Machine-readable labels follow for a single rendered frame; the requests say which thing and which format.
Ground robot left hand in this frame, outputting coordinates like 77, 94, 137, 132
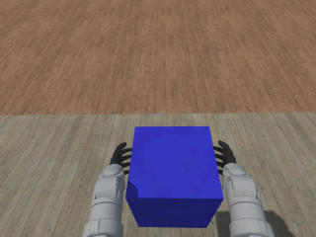
110, 142, 132, 175

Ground right robot forearm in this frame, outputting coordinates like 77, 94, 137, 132
222, 163, 276, 237

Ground robot right hand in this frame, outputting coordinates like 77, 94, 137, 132
213, 140, 237, 175

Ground left robot forearm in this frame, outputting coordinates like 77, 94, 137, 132
82, 164, 125, 237

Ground carton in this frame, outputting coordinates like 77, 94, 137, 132
125, 126, 224, 228

